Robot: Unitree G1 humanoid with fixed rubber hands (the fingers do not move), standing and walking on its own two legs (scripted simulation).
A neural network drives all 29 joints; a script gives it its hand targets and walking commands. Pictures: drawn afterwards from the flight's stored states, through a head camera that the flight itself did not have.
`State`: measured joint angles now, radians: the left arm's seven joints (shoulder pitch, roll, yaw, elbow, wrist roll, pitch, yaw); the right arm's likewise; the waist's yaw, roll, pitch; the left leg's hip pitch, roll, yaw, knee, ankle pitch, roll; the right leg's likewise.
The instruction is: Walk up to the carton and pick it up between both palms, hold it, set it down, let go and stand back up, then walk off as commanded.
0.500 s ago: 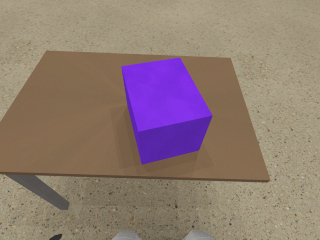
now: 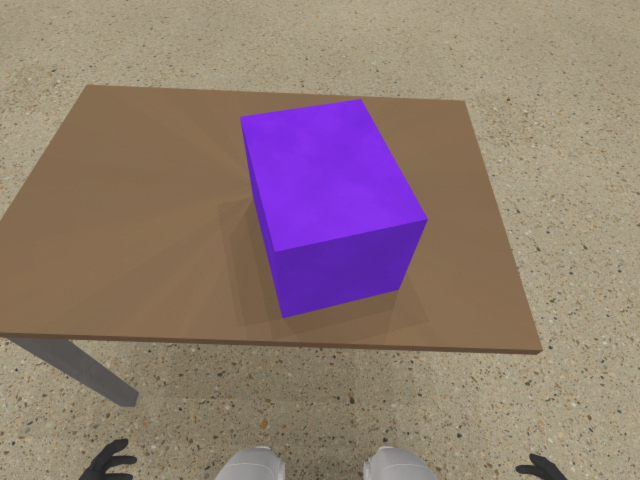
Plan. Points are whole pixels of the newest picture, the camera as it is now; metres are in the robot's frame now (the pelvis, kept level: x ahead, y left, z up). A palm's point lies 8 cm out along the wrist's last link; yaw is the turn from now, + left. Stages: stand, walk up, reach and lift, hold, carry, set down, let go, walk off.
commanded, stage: reach and lift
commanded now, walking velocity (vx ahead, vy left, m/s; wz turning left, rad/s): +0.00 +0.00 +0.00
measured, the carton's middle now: (322, 206) +0.50 +0.01 -0.01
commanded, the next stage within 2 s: none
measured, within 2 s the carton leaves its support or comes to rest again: neither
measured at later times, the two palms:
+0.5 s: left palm (132, 468) +0.14 +0.24 -0.09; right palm (563, 476) +0.13 -0.29 -0.09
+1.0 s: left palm (155, 450) +0.15 +0.20 -0.04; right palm (569, 453) +0.15 -0.29 -0.05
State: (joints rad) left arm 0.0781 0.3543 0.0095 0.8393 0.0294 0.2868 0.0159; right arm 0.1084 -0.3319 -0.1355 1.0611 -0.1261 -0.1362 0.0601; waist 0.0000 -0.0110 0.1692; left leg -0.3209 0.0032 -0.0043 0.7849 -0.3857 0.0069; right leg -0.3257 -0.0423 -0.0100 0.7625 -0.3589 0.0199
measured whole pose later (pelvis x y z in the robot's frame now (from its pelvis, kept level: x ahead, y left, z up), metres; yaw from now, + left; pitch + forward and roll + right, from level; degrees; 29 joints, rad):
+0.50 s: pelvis -0.01 -0.01 +0.00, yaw -1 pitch -6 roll +0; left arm 0.17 0.25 0.01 0.49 0.04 0.32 0.07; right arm 0.09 -0.30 -0.13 0.90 -0.02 -0.20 0.13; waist 0.00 -0.01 0.15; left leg -0.31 0.02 0.00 0.81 -0.39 -0.01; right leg -0.33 -0.02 -0.01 0.79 -0.36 0.02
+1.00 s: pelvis -0.02 -0.04 +0.01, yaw -1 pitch -5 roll +2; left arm 0.20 0.21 0.01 0.49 -0.05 0.10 0.13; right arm 0.17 -0.24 -0.08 0.62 0.05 -0.16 0.13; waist 0.00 -0.01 0.04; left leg -0.27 0.02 0.00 0.64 -0.29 -0.01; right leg -0.33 -0.02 -0.01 0.71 -0.30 -0.01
